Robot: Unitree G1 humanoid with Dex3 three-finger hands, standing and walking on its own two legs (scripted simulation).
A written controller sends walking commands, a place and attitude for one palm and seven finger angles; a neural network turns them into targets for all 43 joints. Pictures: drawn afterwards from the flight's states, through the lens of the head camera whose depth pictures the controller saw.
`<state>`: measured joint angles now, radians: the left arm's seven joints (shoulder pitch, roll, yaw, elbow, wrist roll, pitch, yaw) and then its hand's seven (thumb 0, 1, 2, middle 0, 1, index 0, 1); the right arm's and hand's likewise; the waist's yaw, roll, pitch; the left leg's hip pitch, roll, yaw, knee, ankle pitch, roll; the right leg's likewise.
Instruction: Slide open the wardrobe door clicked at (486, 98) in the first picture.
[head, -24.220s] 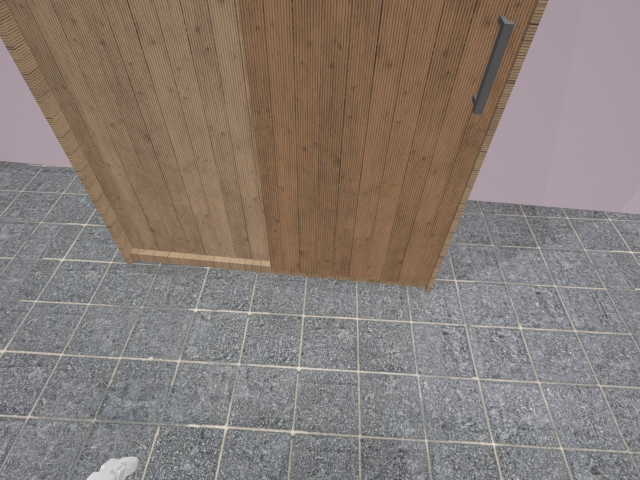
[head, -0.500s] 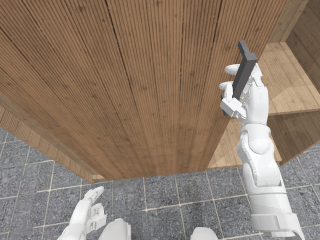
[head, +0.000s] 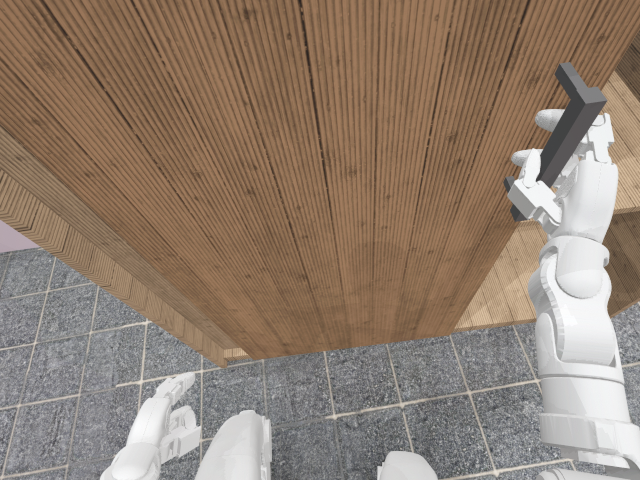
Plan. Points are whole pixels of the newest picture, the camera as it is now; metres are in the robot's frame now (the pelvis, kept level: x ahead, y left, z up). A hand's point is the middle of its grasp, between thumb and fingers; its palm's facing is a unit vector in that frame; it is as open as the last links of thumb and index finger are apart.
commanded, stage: stop walking and hold the door there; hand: right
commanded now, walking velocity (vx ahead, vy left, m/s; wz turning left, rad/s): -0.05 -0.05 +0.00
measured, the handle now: (541, 152) +0.42 -0.29 +0.10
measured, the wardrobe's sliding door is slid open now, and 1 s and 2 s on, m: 0.48 0.48 0.48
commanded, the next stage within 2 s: none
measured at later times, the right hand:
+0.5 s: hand (528, 187) +0.38 -0.26 +0.10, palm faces +0.49 +0.83 -0.28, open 6.1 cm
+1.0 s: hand (526, 189) +0.37 -0.26 +0.10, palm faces +0.39 +0.90 -0.22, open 5.8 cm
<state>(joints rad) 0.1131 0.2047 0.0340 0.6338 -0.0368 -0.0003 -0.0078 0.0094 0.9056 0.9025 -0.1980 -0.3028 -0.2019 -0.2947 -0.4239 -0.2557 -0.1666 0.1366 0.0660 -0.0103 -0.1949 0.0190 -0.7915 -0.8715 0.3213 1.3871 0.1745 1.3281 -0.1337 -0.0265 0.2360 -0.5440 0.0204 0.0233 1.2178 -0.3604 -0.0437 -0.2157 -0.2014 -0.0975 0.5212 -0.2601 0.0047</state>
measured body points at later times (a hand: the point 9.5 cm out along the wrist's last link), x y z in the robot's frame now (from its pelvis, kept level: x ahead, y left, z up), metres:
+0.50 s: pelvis +0.01 +0.04 -0.02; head +0.03 +0.05 +0.43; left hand +0.14 +0.34 -0.11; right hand +0.35 -0.30 +0.12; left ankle +0.06 +0.20 -0.75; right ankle +0.03 -0.06 -0.72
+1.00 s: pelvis -0.04 +0.01 +0.00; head -0.02 -0.01 +0.45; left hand +0.04 +0.25 -0.11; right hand +0.35 -0.30 +0.12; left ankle -0.10 +0.13 -0.73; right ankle +0.04 -0.06 -0.75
